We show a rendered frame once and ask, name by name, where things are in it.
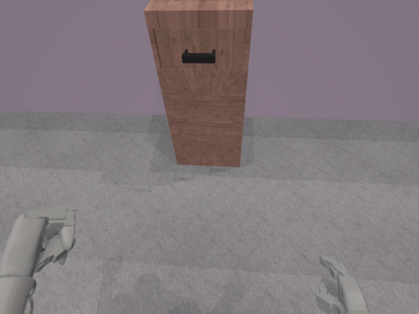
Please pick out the cabinet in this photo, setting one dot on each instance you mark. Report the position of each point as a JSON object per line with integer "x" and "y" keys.
{"x": 204, "y": 107}

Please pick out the drawer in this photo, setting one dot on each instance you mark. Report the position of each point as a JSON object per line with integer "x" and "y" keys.
{"x": 227, "y": 43}

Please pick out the right robot hand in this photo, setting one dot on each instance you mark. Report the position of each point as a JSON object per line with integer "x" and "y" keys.
{"x": 342, "y": 297}

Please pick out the handle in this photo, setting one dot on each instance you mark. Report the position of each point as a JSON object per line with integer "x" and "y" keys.
{"x": 198, "y": 57}

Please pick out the left robot forearm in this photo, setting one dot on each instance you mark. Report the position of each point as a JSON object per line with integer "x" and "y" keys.
{"x": 15, "y": 294}

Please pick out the left robot hand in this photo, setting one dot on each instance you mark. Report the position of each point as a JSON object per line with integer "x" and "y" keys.
{"x": 55, "y": 227}

